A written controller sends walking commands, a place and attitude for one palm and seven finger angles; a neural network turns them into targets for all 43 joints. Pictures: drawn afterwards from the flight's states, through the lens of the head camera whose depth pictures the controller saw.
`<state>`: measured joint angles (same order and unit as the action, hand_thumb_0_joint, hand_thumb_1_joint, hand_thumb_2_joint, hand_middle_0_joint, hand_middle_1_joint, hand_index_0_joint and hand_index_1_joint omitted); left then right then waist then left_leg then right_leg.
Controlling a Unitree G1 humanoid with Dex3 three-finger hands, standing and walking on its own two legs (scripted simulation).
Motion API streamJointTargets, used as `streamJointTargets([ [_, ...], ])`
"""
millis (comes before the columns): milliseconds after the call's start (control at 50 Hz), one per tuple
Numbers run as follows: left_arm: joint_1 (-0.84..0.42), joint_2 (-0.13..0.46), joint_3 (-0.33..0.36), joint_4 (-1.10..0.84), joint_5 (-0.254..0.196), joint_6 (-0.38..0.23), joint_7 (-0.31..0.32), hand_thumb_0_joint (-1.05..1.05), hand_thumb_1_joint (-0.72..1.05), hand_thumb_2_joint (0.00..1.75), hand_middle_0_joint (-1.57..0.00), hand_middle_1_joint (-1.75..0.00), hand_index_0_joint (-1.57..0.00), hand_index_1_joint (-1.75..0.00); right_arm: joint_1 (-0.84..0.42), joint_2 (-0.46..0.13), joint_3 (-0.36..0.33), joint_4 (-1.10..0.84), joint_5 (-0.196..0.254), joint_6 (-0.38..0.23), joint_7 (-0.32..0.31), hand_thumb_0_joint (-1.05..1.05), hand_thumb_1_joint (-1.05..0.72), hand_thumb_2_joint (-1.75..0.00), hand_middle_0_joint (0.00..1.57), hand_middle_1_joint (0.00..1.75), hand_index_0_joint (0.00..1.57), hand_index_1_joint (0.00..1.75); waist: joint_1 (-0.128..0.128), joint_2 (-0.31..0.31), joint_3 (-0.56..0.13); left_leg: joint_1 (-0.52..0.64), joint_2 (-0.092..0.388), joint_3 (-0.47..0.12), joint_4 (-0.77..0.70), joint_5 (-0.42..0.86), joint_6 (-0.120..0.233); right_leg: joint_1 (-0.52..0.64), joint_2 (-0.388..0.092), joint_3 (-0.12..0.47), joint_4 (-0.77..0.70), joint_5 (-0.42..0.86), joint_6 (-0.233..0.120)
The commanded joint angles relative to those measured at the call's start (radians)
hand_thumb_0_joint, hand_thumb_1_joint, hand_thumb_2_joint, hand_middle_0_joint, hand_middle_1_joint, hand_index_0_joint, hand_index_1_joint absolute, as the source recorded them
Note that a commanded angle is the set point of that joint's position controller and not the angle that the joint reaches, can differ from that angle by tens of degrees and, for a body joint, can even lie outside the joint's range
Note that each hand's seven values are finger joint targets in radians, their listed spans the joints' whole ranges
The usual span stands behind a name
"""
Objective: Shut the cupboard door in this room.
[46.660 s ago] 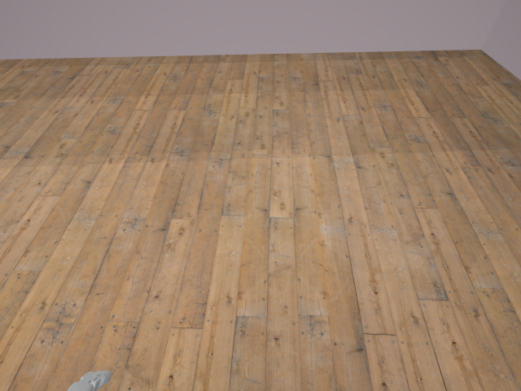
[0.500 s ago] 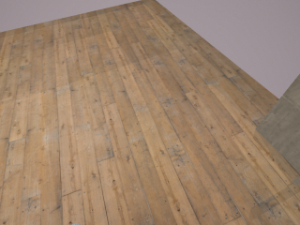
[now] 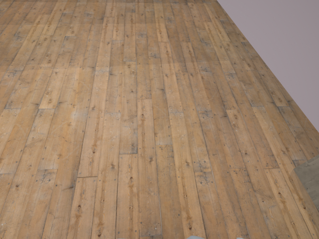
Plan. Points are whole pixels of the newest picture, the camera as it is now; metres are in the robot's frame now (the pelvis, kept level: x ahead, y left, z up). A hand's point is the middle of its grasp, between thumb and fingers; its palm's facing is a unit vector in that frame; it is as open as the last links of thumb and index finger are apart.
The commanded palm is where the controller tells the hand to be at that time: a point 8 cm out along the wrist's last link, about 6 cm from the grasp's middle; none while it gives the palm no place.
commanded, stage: turn or walk to find it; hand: left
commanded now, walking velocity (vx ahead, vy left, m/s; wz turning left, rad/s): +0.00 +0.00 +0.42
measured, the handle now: out of the picture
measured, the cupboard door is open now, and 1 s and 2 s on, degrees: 88 88 88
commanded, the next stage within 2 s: none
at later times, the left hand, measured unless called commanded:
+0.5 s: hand out of the picture +0.08 +0.16 -0.14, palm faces +0.19 -0.94 -0.27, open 7.3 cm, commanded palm none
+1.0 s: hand out of the picture -0.08 +0.20 -0.17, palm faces +0.48 -0.85 -0.24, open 7.3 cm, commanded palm none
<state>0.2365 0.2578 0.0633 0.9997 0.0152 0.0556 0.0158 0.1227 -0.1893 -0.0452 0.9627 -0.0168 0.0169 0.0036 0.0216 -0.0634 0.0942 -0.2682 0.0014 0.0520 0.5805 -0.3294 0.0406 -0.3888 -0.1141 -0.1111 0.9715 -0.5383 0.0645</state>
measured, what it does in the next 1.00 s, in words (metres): steps on the spot, turning left: right foot, then left foot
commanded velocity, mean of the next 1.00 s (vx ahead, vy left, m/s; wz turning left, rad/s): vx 0.00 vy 0.00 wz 0.42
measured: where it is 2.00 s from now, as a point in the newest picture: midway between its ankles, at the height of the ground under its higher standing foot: outside the picture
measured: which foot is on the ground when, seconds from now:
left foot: down 0.00-0.38, up 0.40-0.82, down 0.84-1.00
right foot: up 0.00-0.36, down 0.38-0.84, up 0.86-1.00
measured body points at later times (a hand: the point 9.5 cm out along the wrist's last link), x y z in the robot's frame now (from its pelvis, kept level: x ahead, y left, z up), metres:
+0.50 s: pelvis +0.01 -0.04 +0.01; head +0.06 -0.07 +0.45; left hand +0.07 +0.21 -0.12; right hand +0.09 -0.28 -0.17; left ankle -0.05 +0.09 -0.66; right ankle +0.02 -0.14 -0.73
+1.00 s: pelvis +0.00 +0.00 +0.01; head +0.03 +0.04 +0.45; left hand -0.10 +0.25 -0.15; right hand +0.21 -0.17 -0.12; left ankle -0.05 +0.08 -0.73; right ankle +0.03 -0.15 -0.66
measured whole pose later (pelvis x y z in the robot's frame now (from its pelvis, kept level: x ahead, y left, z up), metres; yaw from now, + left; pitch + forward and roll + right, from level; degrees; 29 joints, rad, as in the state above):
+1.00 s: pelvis +0.00 +0.00 +0.01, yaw +26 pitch +0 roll -1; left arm 0.24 0.26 0.07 1.00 0.02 0.06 0.01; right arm 0.11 -0.20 -0.04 0.95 -0.02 0.02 -0.01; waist 0.03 -0.03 0.08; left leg -0.24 0.00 0.03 0.52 -0.29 0.04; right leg -0.44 -0.11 -0.08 1.08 -0.48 0.07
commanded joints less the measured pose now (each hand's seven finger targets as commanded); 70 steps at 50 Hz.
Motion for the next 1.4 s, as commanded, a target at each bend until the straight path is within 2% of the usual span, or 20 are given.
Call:
streamJointTargets([
  [0, -0.046, 0.064, 0.017, -0.089, 0.0, -0.025, -0.006, 0.0, 0.9, 0.9, -0.2, -0.3, -0.2, -0.3, 0.055, -0.2, -0.045, -0.041, -0.004, -0.011, -0.029, 0.0, -0.9, -0.9, 0.2, 0.3, 0.2, 0.3, -0.032, 0.229, -0.09, 0.154, 0.253, -0.257, -0.234, 0.543, 0.124, -0.153, 0.005, 0.082, 0.139, 0.081, 0.015],
  [220, -0.123, 0.042, 0.005, -0.128, -0.006, -0.032, -0.004, 0.0, 0.9, 0.9, -0.2, -0.3, -0.2, -0.3, 0.116, -0.205, -0.061, -0.039, -0.007, -0.009, -0.023, 0.0, -0.9, -0.9, 0.2, 0.3, 0.2, 0.3, -0.058, 0.217, -0.119, 0.167, 0.226, -0.332, -0.193, 0.608, 0.133, -0.062, 0.057, 0.065, -0.143, 0.081, 0.029],
  [300, -0.043, 0.045, 0.008, -0.113, -0.014, -0.047, 0.001, 0.0, 0.9, 0.9, -0.2, -0.3, -0.2, -0.3, 0.08, -0.204, -0.066, -0.053, -0.004, -0.004, -0.021, 0.0, -0.9, -0.9, 0.2, 0.3, 0.2, 0.3, -0.013, 0.207, -0.16, 0.075, 0.182, -0.355, -0.115, 0.592, 0.095, 0.146, 0.088, 0.044, -0.427, 0.239, 0.011],
  [320, -0.004, 0.064, 0.011, -0.105, -0.011, -0.057, 0.003, 0.0, 0.9, 0.9, -0.2, -0.3, -0.2, -0.3, 0.073, -0.192, -0.065, -0.055, 0.002, -0.005, -0.018, 0.0, -0.9, -0.9, 0.2, 0.3, 0.2, 0.3, 0.009, 0.173, -0.175, 0.015, 0.145, -0.337, -0.063, 0.49, 0.054, 0.255, 0.069, 0.053, -0.568, 0.364, 0.008],
  [360, 0.064, 0.203, 0.038, -0.096, 0.011, -0.075, 0.017, 0.0, 0.9, 0.9, -0.2, -0.3, -0.2, -0.3, 0.08, -0.084, -0.048, -0.087, 0.012, -0.01, -0.007, 0.0, -0.9, -0.9, 0.2, 0.3, 0.2, 0.3, 0.036, -0.249, -0.201, -0.302, -0.07, -0.103, 0.275, -0.225, -0.074, 0.489, -0.334, 0.403, -0.634, 0.694, -0.137],
  [400, 0.007, 0.151, 0.034, -0.114, 0.001, -0.074, 0.022, 0.0, 0.9, 0.9, -0.2, -0.3, -0.2, -0.3, 0.077, -0.131, -0.061, -0.069, 0.001, 0.017, -0.011, 0.0, -0.9, -0.9, 0.2, 0.3, 0.2, 0.3, 0.009, -0.167, -0.134, -0.278, -0.01, -0.169, 0.552, -0.249, -0.072, 0.283, -0.344, 0.344, -0.655, 0.672, -0.227],
  [500, -0.047, 0.092, 0.015, -0.138, 0.002, -0.076, 0.016, 0.0, 0.9, 0.9, -0.2, -0.3, -0.2, -0.3, 0.103, -0.102, -0.055, -0.02, -0.002, 0.035, 0.012, 0.0, -0.9, -0.9, 0.2, 0.3, 0.2, 0.3, -0.026, -0.106, -0.08, -0.276, 0.018, -0.095, 0.637, -0.051, -0.106, 0.246, -0.2, 0.106, -0.634, 0.646, -0.153],
  [700, 0.076, 0.155, 0.039, -0.093, 0.016, -0.065, 0.011, 0.0, 0.9, 0.9, -0.2, -0.3, -0.2, -0.3, -0.035, -0.08, -0.026, -0.065, 0.009, 0.021, 0.013, 0.0, -0.9, -0.9, 0.2, 0.3, 0.2, 0.3, 0.04, -0.148, -0.11, -0.175, 0.021, 0.012, 0.224, -0.132, -0.104, 0.345, -0.244, 0.047, -0.57, 0.785, -0.191],
  [780, 0.034, 0.17, 0.046, -0.086, 0.006, -0.059, 0.01, 0.0, 0.9, 0.9, -0.2, -0.3, -0.2, -0.3, 0.049, -0.103, -0.027, -0.051, 0.008, 0.002, 0.011, 0.0, -0.9, -0.9, 0.2, 0.3, 0.2, 0.3, -0.018, -0.107, -0.162, 0.035, 0.016, 0.048, -0.085, 0.067, -0.084, 0.283, -0.231, -0.024, -0.437, 0.72, -0.123],
  [800, 0.037, 0.149, 0.042, -0.092, -0.002, -0.054, 0.007, 0.0, 0.9, 0.9, -0.2, -0.3, -0.2, -0.3, 0.094, -0.15, -0.039, -0.041, 0.005, -0.008, 0.011, 0.0, -0.9, -0.9, 0.2, 0.3, 0.2, 0.3, -0.048, 0.008, -0.205, 0.195, 0.061, -0.006, -0.193, 0.226, -0.062, 0.179, -0.193, -0.064, -0.305, 0.63, -0.075],
  [820, 0.036, 0.087, 0.029, -0.119, -0.009, -0.05, 0.001, 0.0, 0.9, 0.9, -0.2, -0.3, -0.2, -0.3, 0.144, -0.254, -0.064, -0.044, -0.002, -0.015, 0.005, 0.0, -0.9, -0.9, 0.2, 0.3, 0.2, 0.3, -0.074, 0.302, -0.227, 0.352, 0.304, -0.335, -0.229, 0.527, 0.041, -0.078, -0.047, -0.098, -0.089, 0.153, -0.001],
  [840, -0.011, 0.048, 0.007, -0.142, -0.005, -0.04, 0.004, 0.0, 0.9, 0.9, -0.2, -0.3, -0.2, -0.3, 0.187, -0.309, -0.076, -0.032, 0.006, -0.004, -0.006, 0.0, -0.9, -0.9, 0.2, 0.3, 0.2, 0.3, -0.093, 0.373, -0.222, 0.321, 0.428, -0.432, -0.231, 0.807, 0.152, -0.156, 0.001, -0.01, 0.039, -0.157, 0.016],
  [860, -0.027, 0.07, 0.012, -0.139, -0.002, -0.032, 0.007, 0.0, 0.9, 0.9, -0.2, -0.3, -0.2, -0.3, 0.168, -0.288, -0.069, -0.028, 0.003, 0.0, -0.011, 0.0, -0.9, -0.9, 0.2, 0.3, 0.2, 0.3, -0.085, 0.266, -0.197, 0.287, 0.432, -0.349, -0.216, 0.746, 0.186, -0.156, -0.024, 0.037, 0.112, -0.124, 0.001],
  [960, -0.021, 0.069, 0.019, -0.081, 0.001, -0.026, -0.01, 0.0, 0.9, 0.9, -0.2, -0.3, -0.2, -0.3, 0.056, -0.201, -0.041, -0.054, -0.001, -0.014, -0.029, 0.0, -0.9, -0.9, 0.2, 0.3, 0.2, 0.3, -0.028, 0.186, -0.108, 0.185, 0.241, -0.223, -0.231, 0.603, 0.107, -0.166, 0.003, 0.075, 0.163, 0.114, 0.02],
  [1180, -0.104, 0.04, 0.007, -0.134, -0.007, -0.03, -0.004, 0.0, 0.9, 0.9, -0.2, -0.3, -0.2, -0.3, 0.1, -0.205, -0.059, -0.055, -0.008, -0.007, -0.021, 0.0, -0.9, -0.9, 0.2, 0.3, 0.2, 0.3, -0.051, 0.24, -0.108, 0.128, 0.222, -0.322, -0.203, 0.561, 0.127, -0.038, 0.055, 0.056, -0.155, 0.09, 0.028],
  [1260, -0.004, 0.046, 0.011, -0.112, -0.014, -0.05, 0.001, 0.0, 0.9, 0.9, -0.2, -0.3, -0.2, -0.3, 0.065, -0.195, -0.063, -0.067, -0.002, -0.003, -0.019, 0.0, -0.9, -0.9, 0.2, 0.3, 0.2, 0.3, 0.004, 0.201, -0.154, 0.021, 0.176, -0.341, -0.104, 0.502, 0.081, 0.199, 0.076, 0.043, -0.482, 0.288, 0.011],
  [1280, 0.035, 0.077, 0.018, -0.102, -0.008, -0.061, 0.003, 0.0, 0.9, 0.9, -0.2, -0.3, -0.2, -0.3, 0.066, -0.169, -0.061, -0.067, 0.004, -0.005, -0.015, 0.0, -0.9, -0.9, 0.2, 0.3, 0.2, 0.3, 0.022, 0.122, -0.176, -0.057, 0.116, -0.298, -0.031, 0.352, 0.025, 0.322, 0.021, 0.08, -0.606, 0.401, 0.001],
  [1320, 0.068, 0.205, 0.041, -0.111, 0.007, -0.069, 0.015, 0.0, 0.9, 0.9, -0.2, -0.3, -0.2, -0.3, 0.061, -0.103, -0.054, -0.105, 0.01, 0.001, -0.01, 0.0, -0.9, -0.9, 0.2, 0.3, 0.2, 0.3, 0.04, -0.232, -0.165, -0.285, -0.06, -0.105, 0.375, -0.293, -0.074, 0.364, -0.395, 0.428, -0.663, 0.672, -0.19],
  [1340, 0.036, 0.167, 0.032, -0.12, 0.001, -0.066, 0.019, 0.0, 0.9, 0.9, -0.2, -0.3, -0.2, -0.3, 0.054, -0.124, -0.061, -0.091, 0.002, 0.015, -0.011, 0.0, -0.9, -0.9, 0.2, 0.3, 0.2, 0.3, 0.025, -0.109, -0.127, -0.272, -0.027, -0.155, 0.514, -0.26, -0.069, 0.282, -0.366, 0.358, -0.659, 0.659, -0.229],
  [1380, -0.058, 0.116, 0.027, -0.142, 0.0, -0.069, 0.02, 0.0, 0.9, 0.9, -0.2, -0.3, -0.2, -0.3, 0.095, -0.126, -0.067, -0.044, -0.003, 0.031, -0.001, 0.0, -0.9, -0.9, 0.2, 0.3, 0.2, 0.3, -0.019, -0.135, -0.083, -0.287, 0.002, -0.151, 0.647, -0.147, -0.082, 0.216, -0.268, 0.264, -0.673, 0.513, -0.193],
])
